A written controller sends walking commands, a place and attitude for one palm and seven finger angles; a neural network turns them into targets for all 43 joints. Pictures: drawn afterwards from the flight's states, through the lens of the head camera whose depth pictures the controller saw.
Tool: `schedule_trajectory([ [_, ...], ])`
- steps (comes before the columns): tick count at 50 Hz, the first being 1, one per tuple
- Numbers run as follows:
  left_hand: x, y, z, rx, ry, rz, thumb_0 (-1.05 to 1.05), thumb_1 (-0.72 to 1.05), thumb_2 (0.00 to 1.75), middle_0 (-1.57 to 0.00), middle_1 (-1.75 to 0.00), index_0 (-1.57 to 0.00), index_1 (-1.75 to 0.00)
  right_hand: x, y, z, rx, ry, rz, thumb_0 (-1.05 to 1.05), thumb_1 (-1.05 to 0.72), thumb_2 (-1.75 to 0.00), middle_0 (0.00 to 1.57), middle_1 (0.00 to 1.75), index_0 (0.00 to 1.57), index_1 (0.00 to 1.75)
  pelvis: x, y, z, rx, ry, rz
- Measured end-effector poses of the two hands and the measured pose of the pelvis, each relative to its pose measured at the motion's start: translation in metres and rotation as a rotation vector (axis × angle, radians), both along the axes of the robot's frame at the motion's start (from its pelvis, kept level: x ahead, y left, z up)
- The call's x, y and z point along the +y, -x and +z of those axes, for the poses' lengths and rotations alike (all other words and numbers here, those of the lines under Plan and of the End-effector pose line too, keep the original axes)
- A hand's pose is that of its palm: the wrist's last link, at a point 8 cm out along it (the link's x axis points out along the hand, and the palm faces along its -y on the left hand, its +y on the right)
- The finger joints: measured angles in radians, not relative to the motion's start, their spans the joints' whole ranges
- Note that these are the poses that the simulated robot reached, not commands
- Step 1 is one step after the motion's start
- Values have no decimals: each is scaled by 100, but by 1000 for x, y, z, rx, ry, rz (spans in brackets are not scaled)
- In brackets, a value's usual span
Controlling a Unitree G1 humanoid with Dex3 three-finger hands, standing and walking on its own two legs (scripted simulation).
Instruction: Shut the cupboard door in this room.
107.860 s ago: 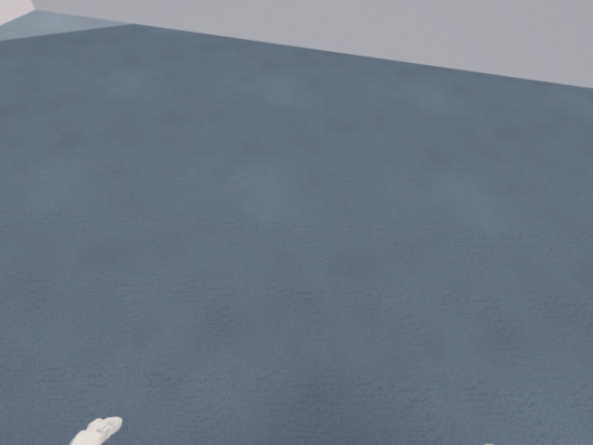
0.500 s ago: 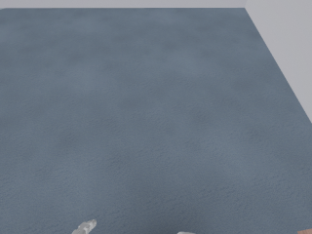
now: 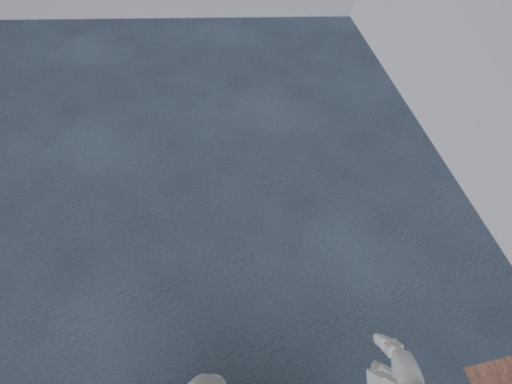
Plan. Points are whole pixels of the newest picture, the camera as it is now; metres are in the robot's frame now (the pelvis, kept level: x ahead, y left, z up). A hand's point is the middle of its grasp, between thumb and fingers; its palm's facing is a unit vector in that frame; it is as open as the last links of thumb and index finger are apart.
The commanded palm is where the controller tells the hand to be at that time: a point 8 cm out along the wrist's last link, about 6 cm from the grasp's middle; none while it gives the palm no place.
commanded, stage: turn to face it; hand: left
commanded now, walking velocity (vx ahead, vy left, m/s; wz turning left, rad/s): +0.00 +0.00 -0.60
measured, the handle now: out of the picture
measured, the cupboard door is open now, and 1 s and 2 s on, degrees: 1 1 1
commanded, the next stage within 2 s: none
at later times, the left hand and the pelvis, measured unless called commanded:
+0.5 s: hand (170, 345) +0.18 +0.18 -0.16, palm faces -0.35 -0.91 -0.24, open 7.4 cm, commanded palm none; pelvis +0.00 +0.02 +0.00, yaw -21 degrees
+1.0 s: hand (210, 358) +0.18 +0.11 -0.16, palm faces -0.54 -0.82 -0.22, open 7.4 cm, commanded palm none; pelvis +0.01 -0.01 +0.00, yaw -37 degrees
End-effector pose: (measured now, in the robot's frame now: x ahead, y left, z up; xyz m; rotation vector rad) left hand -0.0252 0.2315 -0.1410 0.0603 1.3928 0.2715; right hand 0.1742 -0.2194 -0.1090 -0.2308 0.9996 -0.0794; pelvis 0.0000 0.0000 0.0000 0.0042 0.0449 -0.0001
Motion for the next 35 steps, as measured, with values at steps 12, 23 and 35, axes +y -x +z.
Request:
schedule_trajectory([
  [12,74,-111,2,-119,-26,-247,0,91,89,-19,-30,-20,-30,8,98,10,90,82,-193,0,-91,-90,21,30,20,30,39,-3,4,-28,55,-175],
  [23,25,-205,12,-179,-22,-515,0,91,89,-19,-30,-19,-30,-2,243,-8,314,42,-495,0,-91,-90,21,30,20,30,28,-3,2,-18,49,-342],
  [35,-97,-241,27,-301,-9,-738,0,90,89,-20,-30,-20,-30,-24,312,-48,392,-84,-693,1,-91,-90,20,30,20,30,-15,6,-9,-35,1,-483],
])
